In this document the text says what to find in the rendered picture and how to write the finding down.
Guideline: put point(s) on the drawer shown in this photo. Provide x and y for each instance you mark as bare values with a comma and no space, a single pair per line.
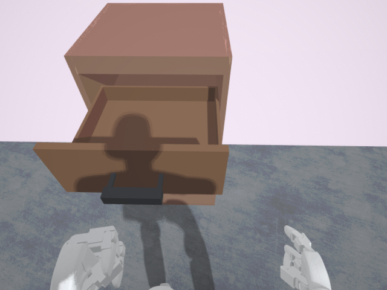
138,132

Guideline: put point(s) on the handle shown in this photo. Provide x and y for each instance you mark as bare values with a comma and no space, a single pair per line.
132,195

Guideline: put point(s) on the robot right hand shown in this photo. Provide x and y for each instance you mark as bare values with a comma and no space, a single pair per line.
309,271

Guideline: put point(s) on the cabinet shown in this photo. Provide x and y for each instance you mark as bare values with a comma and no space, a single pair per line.
155,44

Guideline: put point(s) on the robot left hand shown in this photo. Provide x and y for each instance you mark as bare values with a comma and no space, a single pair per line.
98,252

